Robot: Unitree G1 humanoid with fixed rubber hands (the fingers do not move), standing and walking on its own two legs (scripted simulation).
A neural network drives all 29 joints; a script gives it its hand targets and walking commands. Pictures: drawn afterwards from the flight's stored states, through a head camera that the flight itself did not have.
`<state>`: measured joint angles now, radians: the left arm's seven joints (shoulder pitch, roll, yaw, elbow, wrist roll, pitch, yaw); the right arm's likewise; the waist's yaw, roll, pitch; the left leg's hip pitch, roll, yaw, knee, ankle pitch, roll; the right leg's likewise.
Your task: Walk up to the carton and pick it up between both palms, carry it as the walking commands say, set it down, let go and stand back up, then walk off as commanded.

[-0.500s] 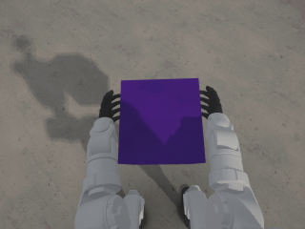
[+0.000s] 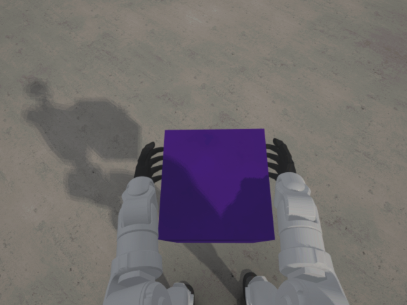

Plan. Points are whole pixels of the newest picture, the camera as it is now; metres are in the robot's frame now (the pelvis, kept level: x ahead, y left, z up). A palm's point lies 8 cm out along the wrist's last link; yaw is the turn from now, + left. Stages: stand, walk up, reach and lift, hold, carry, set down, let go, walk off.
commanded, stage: reach and lift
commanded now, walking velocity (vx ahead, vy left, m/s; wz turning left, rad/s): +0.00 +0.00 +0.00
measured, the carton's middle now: (214, 193) +0.34 +0.01 -0.10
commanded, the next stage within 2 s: hold in 1.80 s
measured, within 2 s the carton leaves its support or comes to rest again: neither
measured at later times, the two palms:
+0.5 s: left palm (132, 177) +0.32 +0.15 +0.06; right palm (295, 171) +0.33 -0.13 +0.05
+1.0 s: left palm (128, 177) +0.31 +0.15 +0.09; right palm (304, 171) +0.32 -0.14 +0.08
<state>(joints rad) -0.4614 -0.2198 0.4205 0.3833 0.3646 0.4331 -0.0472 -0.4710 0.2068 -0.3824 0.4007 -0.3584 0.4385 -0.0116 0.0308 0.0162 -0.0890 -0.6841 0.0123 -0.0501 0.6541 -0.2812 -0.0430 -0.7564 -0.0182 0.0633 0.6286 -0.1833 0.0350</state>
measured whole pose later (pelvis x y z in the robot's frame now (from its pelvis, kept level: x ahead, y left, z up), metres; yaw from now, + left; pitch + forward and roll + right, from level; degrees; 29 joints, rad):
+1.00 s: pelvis +0.01 +0.00 +0.03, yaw +1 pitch -7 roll +0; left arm -0.39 -0.19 0.31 0.33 0.35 0.71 -0.03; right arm -0.39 0.19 -0.30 0.32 -0.37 0.73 -0.01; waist 0.02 0.02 0.06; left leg -0.02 0.03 -0.07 0.35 -0.20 -0.04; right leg -0.09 -0.02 0.03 0.33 -0.12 0.03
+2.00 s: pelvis +0.01 +0.00 +0.03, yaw +1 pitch -8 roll +0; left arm -0.32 -0.17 0.22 0.27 0.31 0.75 -0.01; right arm -0.31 0.17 -0.22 0.24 -0.32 0.77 -0.02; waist 0.01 0.02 0.06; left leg -0.01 0.02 -0.08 0.36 -0.21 -0.04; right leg -0.07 -0.02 0.03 0.33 -0.12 0.03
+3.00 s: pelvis +0.01 -0.02 +0.01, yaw +4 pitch +2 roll -1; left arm -0.25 -0.14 0.14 -0.01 0.17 0.91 0.07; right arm -0.27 0.15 -0.15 0.00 -0.19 0.90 -0.08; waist 0.01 0.00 -0.10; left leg -0.37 0.04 -0.15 0.66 -0.34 -0.08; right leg -0.40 0.00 -0.04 0.62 -0.26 0.00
